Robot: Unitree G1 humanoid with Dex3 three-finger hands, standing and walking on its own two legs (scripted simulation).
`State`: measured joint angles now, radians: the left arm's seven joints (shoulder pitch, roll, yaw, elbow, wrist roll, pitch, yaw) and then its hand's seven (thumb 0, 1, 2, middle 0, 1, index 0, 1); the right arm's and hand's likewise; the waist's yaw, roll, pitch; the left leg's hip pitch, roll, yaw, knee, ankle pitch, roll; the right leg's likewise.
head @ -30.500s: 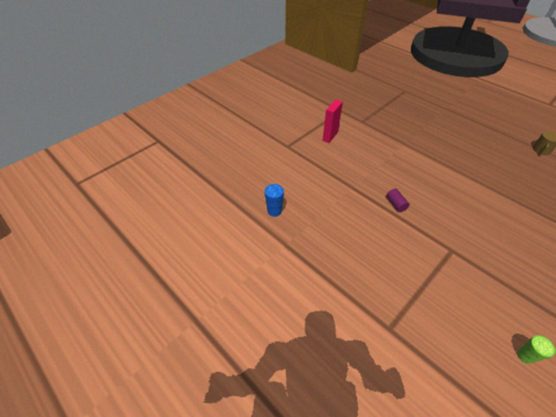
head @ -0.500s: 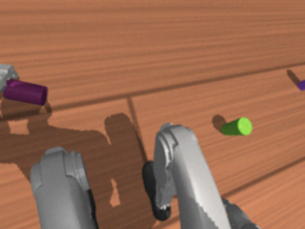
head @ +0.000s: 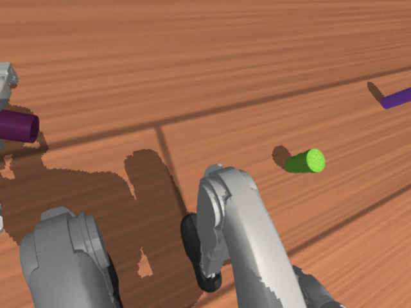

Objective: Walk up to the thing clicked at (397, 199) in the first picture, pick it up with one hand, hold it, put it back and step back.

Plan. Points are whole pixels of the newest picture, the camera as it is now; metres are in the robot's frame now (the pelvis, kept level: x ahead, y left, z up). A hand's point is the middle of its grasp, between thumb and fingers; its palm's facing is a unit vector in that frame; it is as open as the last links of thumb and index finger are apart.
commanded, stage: approach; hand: left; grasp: from above
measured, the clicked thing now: (7, 125) +0.51 +0.28 -0.29
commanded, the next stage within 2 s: rest palm in 0.32 s
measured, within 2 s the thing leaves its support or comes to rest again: neither
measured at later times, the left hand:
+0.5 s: hand out of the picture +0.47 +0.29 -0.19, palm faces -0.61 -0.07 -0.79, open 13.8 cm
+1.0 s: hand (1, 136) +0.47 +0.27 -0.23, palm faces -0.48 +0.01 -0.88, open 14.1 cm
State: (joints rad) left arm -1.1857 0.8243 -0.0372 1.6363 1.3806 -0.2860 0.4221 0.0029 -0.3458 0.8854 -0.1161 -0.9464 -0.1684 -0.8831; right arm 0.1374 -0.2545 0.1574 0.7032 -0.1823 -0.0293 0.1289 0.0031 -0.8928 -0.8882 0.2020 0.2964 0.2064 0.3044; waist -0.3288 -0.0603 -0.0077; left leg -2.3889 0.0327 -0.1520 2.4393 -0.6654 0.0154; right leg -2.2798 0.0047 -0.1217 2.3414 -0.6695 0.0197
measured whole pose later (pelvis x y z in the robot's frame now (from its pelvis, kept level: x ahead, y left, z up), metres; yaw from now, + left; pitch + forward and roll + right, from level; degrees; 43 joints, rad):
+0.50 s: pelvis +0.00 +0.00 +0.00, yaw -1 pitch +32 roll -11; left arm -1.03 0.87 0.03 1.32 1.20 -0.26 0.07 0.00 -0.44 0.94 -0.08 -0.98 -0.13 -0.93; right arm 0.19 -0.32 0.17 0.63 -0.15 0.01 0.12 0.00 -0.90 -0.89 0.20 0.30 0.21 0.30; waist -0.29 -0.03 0.10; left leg -2.37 0.03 -0.18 2.46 -0.66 0.01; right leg -2.25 0.01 -0.15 2.34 -0.66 0.02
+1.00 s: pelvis -0.01 +0.00 -0.01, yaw -2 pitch +31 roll -12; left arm -1.12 0.87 -0.04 1.71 1.40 -0.24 0.55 0.00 -0.44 0.95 -0.07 -0.91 -0.08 -0.89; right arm 0.12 -0.27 0.23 0.69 -0.22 -0.09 0.16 0.00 -0.89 -0.89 0.20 0.30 0.21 0.30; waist -0.37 -0.10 0.06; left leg -2.41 0.03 -0.18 2.49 -0.65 0.03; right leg -2.28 0.02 -0.15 2.36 -0.65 0.04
